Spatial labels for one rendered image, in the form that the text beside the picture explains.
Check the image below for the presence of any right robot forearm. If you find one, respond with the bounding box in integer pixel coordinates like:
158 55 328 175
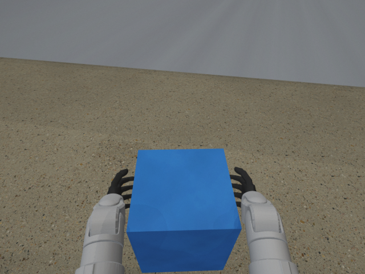
241 191 299 274

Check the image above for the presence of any carton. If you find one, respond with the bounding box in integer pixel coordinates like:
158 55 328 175
126 148 242 273

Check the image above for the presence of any left robot forearm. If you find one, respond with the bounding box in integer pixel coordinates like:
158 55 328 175
75 194 125 274

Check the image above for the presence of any right robot hand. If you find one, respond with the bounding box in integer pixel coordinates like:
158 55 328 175
230 167 256 208

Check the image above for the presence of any left robot hand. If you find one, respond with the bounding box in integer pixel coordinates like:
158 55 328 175
107 169 134 209

